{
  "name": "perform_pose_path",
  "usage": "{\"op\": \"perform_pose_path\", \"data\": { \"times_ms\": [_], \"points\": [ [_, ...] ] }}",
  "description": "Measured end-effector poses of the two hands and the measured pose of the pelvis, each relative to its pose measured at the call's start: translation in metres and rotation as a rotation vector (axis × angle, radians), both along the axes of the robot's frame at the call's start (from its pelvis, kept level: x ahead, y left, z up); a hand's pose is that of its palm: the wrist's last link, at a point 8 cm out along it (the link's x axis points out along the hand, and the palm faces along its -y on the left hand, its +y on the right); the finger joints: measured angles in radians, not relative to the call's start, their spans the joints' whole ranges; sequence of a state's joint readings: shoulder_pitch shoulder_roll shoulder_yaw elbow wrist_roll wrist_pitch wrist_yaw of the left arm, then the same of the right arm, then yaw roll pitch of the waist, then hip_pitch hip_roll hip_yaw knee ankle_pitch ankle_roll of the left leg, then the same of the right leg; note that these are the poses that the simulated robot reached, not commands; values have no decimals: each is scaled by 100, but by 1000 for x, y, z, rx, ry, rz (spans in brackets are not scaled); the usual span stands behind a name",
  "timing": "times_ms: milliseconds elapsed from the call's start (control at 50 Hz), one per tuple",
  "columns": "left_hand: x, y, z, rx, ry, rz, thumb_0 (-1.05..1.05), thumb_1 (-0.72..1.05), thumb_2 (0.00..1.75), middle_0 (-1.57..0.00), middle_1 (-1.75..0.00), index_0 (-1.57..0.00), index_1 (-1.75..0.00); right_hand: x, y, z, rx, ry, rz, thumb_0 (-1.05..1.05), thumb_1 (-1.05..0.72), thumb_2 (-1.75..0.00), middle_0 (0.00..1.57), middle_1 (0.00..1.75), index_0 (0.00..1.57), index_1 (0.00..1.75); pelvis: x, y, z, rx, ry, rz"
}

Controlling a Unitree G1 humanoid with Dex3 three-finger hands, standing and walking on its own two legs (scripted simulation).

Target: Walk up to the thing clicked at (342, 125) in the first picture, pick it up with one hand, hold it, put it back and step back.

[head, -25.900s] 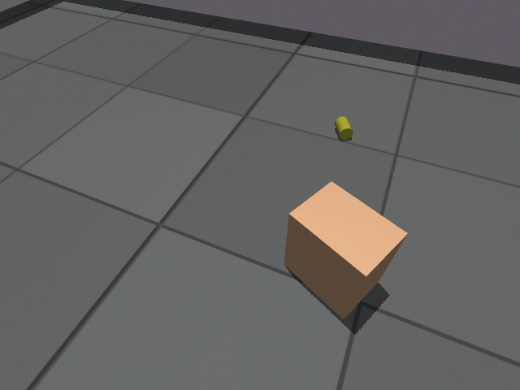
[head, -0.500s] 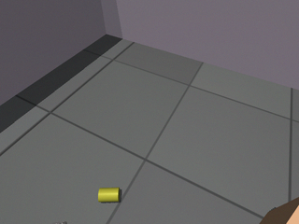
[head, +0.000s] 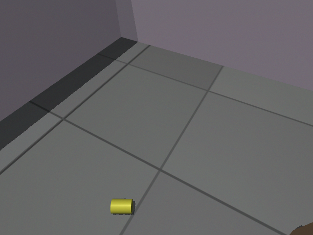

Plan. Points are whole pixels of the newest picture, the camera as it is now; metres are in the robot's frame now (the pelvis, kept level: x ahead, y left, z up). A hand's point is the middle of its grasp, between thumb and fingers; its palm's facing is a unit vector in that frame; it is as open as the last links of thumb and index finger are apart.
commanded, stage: walk up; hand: left
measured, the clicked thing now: (122, 206) +0.42 +0.24 -0.74
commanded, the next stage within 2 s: stand in 0.50 s
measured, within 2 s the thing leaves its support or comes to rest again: neither
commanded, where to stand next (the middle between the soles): +0.03 -0.01 m, yaw +0 degrees
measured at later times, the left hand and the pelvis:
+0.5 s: hand out of the picture +0.09 +0.25 -0.16, palm faces -0.02 -0.95 -0.32, open 7.4 cm; pelvis +0.01 +0.00 +0.00, yaw +0 degrees
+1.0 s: hand out of the picture +0.07 +0.25 -0.16, palm faces -0.02 -0.94 -0.34, open 7.4 cm; pelvis +0.00 -0.01 +0.00, yaw +0 degrees
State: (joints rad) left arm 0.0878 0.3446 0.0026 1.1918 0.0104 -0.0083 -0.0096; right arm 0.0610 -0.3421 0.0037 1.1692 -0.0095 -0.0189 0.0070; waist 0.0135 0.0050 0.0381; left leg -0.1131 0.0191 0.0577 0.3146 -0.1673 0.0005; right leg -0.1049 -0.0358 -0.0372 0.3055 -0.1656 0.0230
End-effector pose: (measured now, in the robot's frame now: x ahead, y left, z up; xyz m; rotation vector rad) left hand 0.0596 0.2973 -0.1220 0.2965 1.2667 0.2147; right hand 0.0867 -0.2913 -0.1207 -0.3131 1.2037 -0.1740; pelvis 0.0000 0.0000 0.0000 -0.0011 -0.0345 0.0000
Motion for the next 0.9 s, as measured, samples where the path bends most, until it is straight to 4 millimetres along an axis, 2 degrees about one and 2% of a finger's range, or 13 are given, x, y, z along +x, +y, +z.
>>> {"op": "perform_pose_path", "data": {
  "times_ms": [180,480,700,900],
  "points": [
    [11,-5,-1,-10,-20,-14,0,91,90,-20,-30,-20,-30,0,-4,3,-10,2,-12,0,-90,-89,20,30,21,30,3,-1,0,-1,1,-1],
    [26,-6,-1,-13,-44,-31,0,91,90,-20,-30,-20,-30,-11,-8,4,-23,20,-31,0,-90,-89,20,30,21,30,5,-1,0,1,0,0],
    [24,-5,4,2,-55,-39,0,91,90,-20,-30,-20,-30,-12,-6,1,-13,18,-23,0,-90,-89,20,30,21,30,4,-2,1,2,-6,3],
    [13,-5,5,8,-47,-34,0,91,90,-20,-30,-20,-30,-12,-7,1,-8,15,-9,0,-90,-89,20,30,21,30,0,-4,1,2,-9,7]
  ]
}}
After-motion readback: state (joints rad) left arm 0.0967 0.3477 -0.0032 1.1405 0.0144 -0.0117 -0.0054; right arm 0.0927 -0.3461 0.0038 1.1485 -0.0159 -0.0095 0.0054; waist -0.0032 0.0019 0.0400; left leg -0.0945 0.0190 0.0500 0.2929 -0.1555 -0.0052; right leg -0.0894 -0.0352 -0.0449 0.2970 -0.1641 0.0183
